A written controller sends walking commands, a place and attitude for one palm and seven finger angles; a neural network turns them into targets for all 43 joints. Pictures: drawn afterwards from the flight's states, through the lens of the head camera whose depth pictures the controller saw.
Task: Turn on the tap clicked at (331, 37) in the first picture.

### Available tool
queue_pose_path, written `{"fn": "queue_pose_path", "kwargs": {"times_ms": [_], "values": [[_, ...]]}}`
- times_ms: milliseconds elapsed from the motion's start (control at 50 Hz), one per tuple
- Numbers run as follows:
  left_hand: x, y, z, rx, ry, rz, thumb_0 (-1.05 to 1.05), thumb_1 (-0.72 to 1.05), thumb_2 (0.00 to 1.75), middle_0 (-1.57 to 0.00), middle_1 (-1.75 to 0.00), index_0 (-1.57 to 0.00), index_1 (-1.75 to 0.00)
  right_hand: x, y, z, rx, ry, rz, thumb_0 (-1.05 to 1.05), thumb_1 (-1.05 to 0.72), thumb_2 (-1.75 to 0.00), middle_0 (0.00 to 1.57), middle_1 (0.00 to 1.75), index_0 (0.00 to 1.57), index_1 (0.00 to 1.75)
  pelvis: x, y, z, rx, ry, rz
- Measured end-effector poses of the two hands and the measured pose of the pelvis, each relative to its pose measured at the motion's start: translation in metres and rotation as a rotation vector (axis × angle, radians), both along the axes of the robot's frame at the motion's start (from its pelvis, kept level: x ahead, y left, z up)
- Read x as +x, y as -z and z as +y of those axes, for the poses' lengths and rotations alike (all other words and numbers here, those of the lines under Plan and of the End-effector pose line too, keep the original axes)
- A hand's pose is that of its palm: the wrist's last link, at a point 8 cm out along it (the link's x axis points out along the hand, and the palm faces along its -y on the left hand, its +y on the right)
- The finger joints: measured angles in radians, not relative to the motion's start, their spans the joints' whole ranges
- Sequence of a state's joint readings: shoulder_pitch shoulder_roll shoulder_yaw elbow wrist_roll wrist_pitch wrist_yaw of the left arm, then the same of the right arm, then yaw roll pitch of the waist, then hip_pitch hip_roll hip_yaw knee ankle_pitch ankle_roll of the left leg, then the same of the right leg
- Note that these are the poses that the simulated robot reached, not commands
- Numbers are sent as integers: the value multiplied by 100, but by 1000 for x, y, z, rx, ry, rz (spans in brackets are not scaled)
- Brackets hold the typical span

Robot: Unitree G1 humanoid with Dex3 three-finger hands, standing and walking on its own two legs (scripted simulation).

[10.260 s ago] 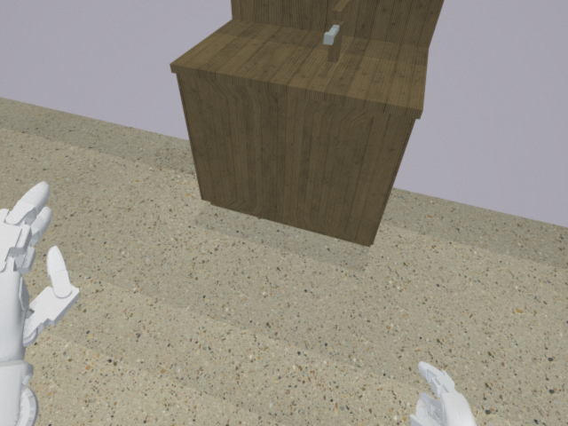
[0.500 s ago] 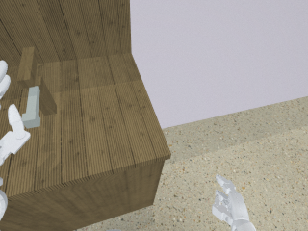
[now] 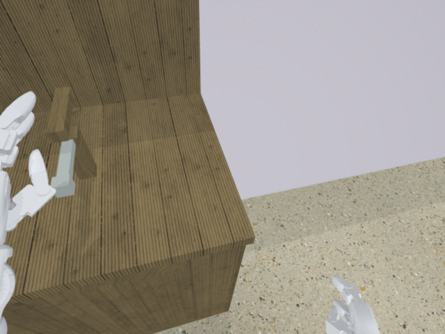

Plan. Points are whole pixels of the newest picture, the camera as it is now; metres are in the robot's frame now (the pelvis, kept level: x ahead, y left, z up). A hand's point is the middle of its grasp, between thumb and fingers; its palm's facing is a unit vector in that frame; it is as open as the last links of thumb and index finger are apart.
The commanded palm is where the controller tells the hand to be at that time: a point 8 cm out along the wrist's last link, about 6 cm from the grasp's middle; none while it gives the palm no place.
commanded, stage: come to a stop and stand still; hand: left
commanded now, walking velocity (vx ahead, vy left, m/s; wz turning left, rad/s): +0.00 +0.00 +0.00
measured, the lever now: (63, 186) +0.32 +0.31 +0.09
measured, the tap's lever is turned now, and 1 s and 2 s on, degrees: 0 0 0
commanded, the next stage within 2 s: look again from close up in 1.02 s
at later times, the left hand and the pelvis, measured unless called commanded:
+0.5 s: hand out of the picture +0.21 +0.30 +0.19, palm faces +0.46 -0.84 -0.29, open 7.4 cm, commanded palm +0.14 +0.32 +0.17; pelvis -0.02 +0.04 +0.00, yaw +0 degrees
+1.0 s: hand out of the picture +0.22 +0.31 +0.17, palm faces +0.40 -0.85 -0.36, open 7.4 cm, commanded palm +0.16 +0.34 +0.17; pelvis +0.01 +0.06 +0.00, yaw +0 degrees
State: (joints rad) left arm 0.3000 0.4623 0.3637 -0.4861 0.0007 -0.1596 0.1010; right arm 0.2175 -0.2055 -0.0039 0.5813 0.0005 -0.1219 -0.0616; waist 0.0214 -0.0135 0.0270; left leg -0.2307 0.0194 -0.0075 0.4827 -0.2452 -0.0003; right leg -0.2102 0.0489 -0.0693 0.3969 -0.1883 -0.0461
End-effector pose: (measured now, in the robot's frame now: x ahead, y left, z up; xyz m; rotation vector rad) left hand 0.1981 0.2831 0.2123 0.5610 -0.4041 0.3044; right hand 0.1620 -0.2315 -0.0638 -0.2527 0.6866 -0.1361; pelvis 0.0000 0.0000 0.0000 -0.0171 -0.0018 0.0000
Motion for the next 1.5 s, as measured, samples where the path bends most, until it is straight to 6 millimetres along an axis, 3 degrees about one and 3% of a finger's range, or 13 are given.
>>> {"fn": "queue_pose_path", "kwargs": {"times_ms": [40,80,120,240,300,360,420,520,580,740,960,1180,1500], "values": [[4,-21,22,66,-31,-88,2,88,90,-22,-30,-22,-31,-2,0,3,9,-20,-1,1,-91,-90,20,30,20,30,-6,0,1,-2,7,6],[4,-22,40,37,-75,-90,2,89,90,-22,-30,-21,-31,-5,1,5,40,-8,-17,1,-91,-90,20,30,20,30,-9,0,5,2,20,7],[-1,-8,44,-13,-90,-23,1,89,90,-21,-30,-21,-31,-11,2,7,67,9,-34,1,-91,-90,20,30,20,30,-11,0,13,5,29,5],[-36,66,19,-183,-21,250,2,90,90,-21,-30,-20,-31,-30,9,19,70,30,-1,1,-91,-90,20,30,20,30,-13,0,27,8,30,-12],[-47,82,24,-227,-32,264,2,89,90,-21,-30,-21,-31,-36,7,29,29,-1,40,2,-91,-90,20,30,20,30,-16,1,28,3,15,-19],[-46,75,40,-230,-65,176,2,88,90,-22,-30,-22,-31,-34,2,39,-3,-45,48,2,-91,-90,20,30,20,30,-20,1,30,-4,2,-24],[-39,49,53,-197,-79,34,2,88,90,-22,-30,-22,-31,-25,-4,50,-12,-82,18,2,-91,-90,20,30,20,30,-22,2,33,-6,-7,-29],[-31,15,53,-137,-28,-109,2,89,90,-21,-30,-21,-31,-5,-11,66,24,-98,-60,2,-90,-90,21,30,20,30,-14,1,44,-7,1,-24],[-24,21,52,-129,-2,-54,2,89,90,-21,-30,-21,-31,4,-12,73,50,-88,-79,2,-90,-90,21,30,20,30,-7,0,50,-9,9,-13],[-14,68,70,-198,-58,168,2,89,90,-21,-30,-21,-31,10,-7,77,31,-74,-9,1,-90,-90,21,30,20,30,3,-1,56,-11,-1,-6],[-17,26,66,-121,-6,-12,2,89,90,-21,-30,-21,-31,20,-10,77,12,-73,-18,2,-90,-90,20,30,20,30,6,1,61,-15,-6,-16],[-29,52,68,-187,-73,117,2,89,90,-21,-30,-21,-31,7,-4,74,38,-58,4,1,-90,-90,21,30,20,30,-2,0,56,-11,-13,-20],[-31,44,56,-166,-76,88,2,89,90,-21,-30,-21,-31,-2,-1,57,29,-46,10,2,-90,-90,20,30,20,30,-6,-1,46,-11,-16,-14]]}}
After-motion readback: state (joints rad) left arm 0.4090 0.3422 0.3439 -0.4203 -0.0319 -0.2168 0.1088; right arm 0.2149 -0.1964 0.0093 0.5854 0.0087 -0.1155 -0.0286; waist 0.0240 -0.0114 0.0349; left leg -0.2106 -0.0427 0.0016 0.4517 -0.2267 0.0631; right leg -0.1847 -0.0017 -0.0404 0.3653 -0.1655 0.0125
